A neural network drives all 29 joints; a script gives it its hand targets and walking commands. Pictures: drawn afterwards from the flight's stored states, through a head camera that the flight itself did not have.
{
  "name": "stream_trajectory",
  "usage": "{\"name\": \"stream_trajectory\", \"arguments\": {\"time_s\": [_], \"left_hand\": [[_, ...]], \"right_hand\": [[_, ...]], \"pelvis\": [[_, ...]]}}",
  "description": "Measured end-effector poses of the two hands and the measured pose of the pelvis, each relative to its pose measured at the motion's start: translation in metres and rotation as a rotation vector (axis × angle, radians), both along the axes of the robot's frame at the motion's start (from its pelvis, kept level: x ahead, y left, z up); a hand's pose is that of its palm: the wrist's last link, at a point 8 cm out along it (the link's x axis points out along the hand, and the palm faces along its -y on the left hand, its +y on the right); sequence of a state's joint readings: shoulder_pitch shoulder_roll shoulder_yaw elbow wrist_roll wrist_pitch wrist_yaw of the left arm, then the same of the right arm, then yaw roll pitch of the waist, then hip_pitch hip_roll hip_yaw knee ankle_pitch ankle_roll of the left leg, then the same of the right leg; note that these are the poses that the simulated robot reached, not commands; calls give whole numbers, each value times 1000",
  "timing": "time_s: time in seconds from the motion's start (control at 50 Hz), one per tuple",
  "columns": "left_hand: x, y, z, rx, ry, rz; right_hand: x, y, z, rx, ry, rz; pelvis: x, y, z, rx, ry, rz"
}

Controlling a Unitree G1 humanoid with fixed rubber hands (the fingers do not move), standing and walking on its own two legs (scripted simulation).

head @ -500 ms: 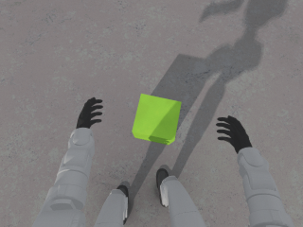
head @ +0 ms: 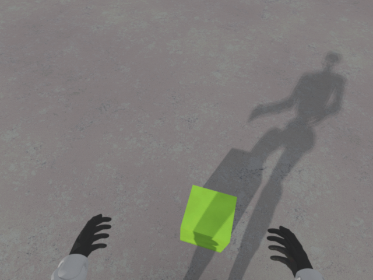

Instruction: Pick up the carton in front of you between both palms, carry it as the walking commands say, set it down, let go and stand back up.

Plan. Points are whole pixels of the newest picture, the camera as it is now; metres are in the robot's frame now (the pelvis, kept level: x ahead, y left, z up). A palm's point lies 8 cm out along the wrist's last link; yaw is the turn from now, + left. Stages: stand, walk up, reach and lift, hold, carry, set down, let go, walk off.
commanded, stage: let go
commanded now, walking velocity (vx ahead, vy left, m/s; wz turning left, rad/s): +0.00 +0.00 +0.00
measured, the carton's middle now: (207, 219) +0.42 -0.11 -0.65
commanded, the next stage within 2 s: stand in 0.46 s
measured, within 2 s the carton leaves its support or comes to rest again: neither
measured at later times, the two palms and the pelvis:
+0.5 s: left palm (82, 267) +0.15 +0.22 -0.07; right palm (314, 271) +0.15 -0.26 -0.07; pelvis -0.01 -0.02 +0.00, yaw +0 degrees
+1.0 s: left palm out of the picture +0.12 +0.26 -0.09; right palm (329, 274) +0.15 -0.31 -0.11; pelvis +0.01 -0.04 -0.01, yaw +3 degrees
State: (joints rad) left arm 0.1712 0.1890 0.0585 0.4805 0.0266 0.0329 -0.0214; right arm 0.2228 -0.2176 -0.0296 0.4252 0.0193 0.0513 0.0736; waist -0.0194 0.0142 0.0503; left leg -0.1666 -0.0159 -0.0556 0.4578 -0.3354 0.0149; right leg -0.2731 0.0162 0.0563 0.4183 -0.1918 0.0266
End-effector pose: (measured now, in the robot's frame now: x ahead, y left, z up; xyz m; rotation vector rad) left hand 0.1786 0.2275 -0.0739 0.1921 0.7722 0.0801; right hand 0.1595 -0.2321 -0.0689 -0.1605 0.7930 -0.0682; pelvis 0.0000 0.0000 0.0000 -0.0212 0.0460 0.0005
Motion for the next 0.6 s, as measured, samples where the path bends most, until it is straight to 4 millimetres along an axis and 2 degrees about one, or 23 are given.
{"name": "stream_trajectory", "arguments": {"time_s": [0.1,0.22,0.48,0.6], "left_hand": [[-17,15,7,-2,14,15],[-23,17,8,-7,14,26],[-25,-11,4,12,15,13],[-49,18,-4,157,109,47]], "right_hand": [[6,9,0,-2,-3,17],[8,9,0,-26,10,20],[-7,-27,0,-80,32,-26],[-17,-57,-18,-135,47,-9]], "pelvis": [[3,7,1,-3,-45,4],[2,8,0,-2,-73,5],[-6,-14,-3,9,-80,2],[-7,-23,-7,15,-48,17]]}}
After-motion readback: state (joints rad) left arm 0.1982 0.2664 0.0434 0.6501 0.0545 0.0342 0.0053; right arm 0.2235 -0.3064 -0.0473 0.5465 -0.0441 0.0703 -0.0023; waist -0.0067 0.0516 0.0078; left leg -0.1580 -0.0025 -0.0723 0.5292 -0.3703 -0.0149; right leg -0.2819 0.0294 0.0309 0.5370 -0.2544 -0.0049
